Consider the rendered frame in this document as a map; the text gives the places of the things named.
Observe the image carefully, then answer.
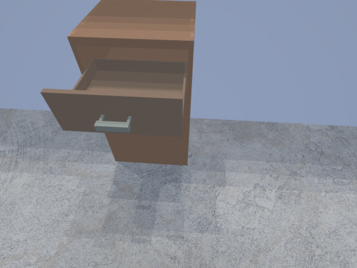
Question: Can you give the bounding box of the cabinet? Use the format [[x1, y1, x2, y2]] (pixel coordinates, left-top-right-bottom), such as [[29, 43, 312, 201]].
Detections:
[[67, 0, 196, 166]]

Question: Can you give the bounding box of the handle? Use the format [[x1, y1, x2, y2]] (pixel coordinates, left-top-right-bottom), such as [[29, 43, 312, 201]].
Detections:
[[94, 114, 132, 133]]

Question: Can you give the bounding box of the drawer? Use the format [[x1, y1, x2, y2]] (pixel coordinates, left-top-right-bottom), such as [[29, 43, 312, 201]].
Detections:
[[40, 58, 187, 137]]

